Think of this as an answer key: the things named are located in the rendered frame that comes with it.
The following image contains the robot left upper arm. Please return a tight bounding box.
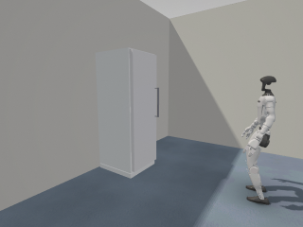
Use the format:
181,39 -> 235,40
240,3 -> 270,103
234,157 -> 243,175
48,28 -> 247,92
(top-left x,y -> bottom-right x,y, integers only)
264,96 -> 276,122

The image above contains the robot left forearm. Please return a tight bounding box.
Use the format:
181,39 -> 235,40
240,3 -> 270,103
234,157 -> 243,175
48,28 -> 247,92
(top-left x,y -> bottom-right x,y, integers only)
254,116 -> 275,141

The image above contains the left robot thigh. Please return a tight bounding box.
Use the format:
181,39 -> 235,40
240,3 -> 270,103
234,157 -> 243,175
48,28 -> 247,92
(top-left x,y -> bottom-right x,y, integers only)
247,135 -> 270,172

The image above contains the robot right hand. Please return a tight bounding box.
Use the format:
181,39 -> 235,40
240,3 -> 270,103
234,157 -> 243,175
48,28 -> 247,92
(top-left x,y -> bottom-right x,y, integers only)
241,127 -> 254,139

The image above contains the fridge door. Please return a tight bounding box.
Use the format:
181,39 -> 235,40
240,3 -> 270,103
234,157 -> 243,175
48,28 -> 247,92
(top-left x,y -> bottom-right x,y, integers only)
130,49 -> 157,172

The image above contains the humanoid robot torso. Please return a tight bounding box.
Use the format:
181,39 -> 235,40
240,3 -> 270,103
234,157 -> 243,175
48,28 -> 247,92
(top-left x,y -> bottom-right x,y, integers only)
257,94 -> 276,140

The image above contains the robot right forearm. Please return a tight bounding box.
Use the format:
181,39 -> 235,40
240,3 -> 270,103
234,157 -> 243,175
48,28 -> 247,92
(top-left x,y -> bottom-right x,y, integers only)
250,118 -> 259,129

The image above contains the robot left hand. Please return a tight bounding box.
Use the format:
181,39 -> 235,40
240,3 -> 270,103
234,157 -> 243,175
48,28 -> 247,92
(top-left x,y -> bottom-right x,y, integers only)
242,138 -> 259,157

